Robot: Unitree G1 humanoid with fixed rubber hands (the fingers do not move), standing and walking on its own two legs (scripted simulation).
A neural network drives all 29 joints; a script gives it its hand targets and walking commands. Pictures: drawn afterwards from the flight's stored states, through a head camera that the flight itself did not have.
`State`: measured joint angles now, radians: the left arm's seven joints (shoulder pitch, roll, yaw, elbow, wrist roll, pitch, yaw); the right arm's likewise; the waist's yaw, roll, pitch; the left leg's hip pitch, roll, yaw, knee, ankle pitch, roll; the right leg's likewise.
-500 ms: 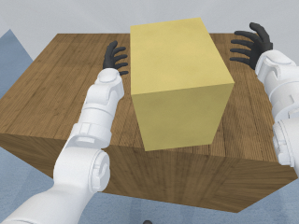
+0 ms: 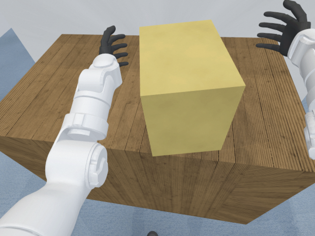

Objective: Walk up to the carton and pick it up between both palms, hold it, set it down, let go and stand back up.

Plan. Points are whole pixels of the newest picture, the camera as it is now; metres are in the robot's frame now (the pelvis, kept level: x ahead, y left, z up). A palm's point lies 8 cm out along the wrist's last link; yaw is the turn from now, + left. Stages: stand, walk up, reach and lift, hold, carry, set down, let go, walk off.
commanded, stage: set down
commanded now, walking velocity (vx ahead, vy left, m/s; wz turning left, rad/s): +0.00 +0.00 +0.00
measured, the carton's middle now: (181, 89) +0.49 +0.08 +0.09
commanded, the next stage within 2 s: none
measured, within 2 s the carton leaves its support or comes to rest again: neither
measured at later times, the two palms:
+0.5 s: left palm (99, 78) +0.37 +0.24 +0.21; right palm (306, 59) +0.48 -0.17 +0.23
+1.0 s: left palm (105, 102) +0.33 +0.22 +0.17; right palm (308, 94) +0.44 -0.19 +0.18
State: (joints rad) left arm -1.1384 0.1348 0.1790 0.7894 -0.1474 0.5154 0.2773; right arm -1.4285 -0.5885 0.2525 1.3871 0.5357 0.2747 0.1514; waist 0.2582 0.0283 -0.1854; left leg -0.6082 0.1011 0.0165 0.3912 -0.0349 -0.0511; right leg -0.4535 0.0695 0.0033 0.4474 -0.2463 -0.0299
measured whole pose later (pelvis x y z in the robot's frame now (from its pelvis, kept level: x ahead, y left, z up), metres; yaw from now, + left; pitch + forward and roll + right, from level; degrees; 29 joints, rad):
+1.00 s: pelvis -0.01 +0.00 +0.01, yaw +1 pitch +3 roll -1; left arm -0.62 0.02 0.20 0.12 -0.03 0.74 0.29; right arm -0.91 -0.56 0.16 0.96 0.49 0.27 0.18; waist 0.12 0.01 -0.04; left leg -0.36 0.08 0.01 0.30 0.00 -0.05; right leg -0.22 0.05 0.00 0.40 -0.24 -0.03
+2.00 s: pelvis +0.01 -0.01 +0.01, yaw -1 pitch -3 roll +1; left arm 0.02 -0.06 0.08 -0.13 0.04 0.45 0.28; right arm -0.14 -0.52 0.10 0.45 0.46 0.02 0.19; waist 0.02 -0.03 0.01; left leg -0.17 0.08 0.06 0.24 -0.03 -0.04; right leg -0.06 0.05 0.04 0.37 -0.26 -0.05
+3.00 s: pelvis +0.03 +0.01 +0.01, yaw -1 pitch -3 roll +1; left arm 0.21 0.06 0.07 0.29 0.07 0.14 0.14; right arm 0.22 -0.32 0.04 0.52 0.21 -0.11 0.14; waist 0.01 -0.05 0.02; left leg -0.14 0.05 0.06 0.28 -0.08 -0.03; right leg 0.01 0.02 0.06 0.30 -0.26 -0.02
